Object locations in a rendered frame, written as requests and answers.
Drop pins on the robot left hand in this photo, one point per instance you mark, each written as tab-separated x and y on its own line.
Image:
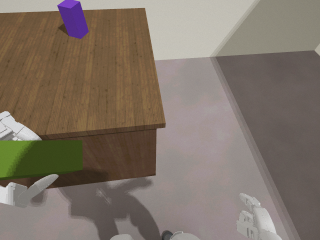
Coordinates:
16	194

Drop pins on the robot right hand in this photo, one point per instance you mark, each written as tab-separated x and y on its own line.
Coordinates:
251	225

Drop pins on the robot right shin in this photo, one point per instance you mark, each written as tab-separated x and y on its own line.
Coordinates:
179	232

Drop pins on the table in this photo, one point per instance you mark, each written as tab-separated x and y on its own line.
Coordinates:
102	89

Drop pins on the sponge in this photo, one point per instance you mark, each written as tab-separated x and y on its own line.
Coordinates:
35	158

